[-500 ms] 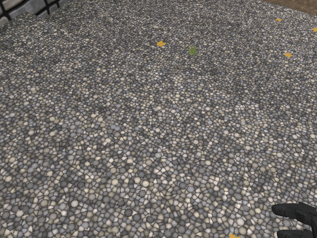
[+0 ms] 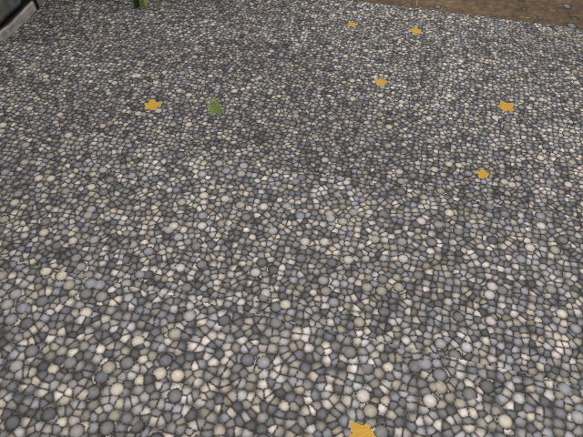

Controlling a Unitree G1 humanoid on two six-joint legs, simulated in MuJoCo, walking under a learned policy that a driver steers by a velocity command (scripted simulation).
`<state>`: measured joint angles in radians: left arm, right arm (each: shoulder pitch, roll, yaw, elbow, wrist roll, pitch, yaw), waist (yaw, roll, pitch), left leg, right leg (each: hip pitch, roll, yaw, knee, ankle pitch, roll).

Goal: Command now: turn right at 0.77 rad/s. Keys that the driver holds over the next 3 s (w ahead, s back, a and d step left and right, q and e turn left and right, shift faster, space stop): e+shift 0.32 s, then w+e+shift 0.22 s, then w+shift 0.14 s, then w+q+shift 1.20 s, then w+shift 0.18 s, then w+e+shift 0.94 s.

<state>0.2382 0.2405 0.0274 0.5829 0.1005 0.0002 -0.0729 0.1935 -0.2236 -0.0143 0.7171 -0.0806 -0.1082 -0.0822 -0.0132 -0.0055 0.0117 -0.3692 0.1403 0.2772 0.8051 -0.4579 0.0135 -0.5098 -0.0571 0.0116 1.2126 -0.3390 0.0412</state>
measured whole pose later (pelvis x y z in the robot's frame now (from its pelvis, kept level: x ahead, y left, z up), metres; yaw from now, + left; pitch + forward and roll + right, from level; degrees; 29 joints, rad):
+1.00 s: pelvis +0.32 -0.19 -0.16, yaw -29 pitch +2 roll +0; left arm -0.04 0.20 -0.02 0.67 0.05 -0.07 -0.01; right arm 0.54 -0.20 -0.03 0.95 0.01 -0.05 0.01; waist -0.11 0.00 0.04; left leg -0.20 0.03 -0.05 1.06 -0.43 0.11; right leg -0.44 0.00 -0.07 0.63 -0.22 -0.05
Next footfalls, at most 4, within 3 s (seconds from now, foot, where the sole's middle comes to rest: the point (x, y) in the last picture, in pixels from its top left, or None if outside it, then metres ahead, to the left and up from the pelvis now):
0.06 right None -0.04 -0.14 -0.74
0.52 left None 0.22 0.05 -0.92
0.92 right None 0.36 -0.33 -0.92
1.34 left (413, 378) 0.67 -0.29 -0.92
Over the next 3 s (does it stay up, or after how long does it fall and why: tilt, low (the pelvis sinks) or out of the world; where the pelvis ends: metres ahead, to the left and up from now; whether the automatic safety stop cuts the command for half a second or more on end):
stays up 1.93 -0.05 -0.53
